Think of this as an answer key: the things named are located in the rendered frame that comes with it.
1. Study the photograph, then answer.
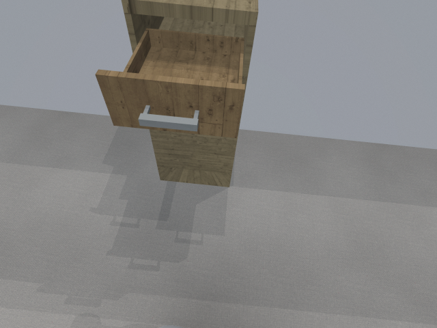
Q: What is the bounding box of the handle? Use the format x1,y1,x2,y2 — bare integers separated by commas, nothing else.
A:
138,105,199,131

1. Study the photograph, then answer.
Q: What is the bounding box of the drawer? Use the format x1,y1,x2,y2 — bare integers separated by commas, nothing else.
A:
96,28,245,138

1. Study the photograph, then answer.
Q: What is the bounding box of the cabinet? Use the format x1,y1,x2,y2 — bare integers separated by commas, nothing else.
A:
122,0,258,187

